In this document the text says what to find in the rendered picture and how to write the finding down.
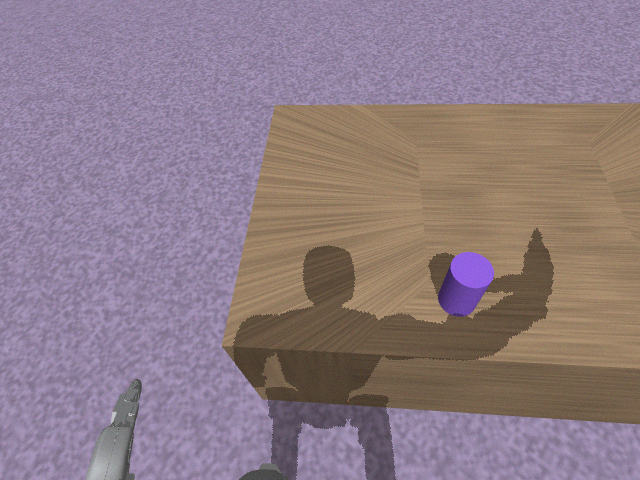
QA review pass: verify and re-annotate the can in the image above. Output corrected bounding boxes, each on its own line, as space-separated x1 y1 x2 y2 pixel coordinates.
438 252 494 317

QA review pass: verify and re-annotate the left robot hand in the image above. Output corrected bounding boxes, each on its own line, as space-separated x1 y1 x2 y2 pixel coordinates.
85 379 142 480

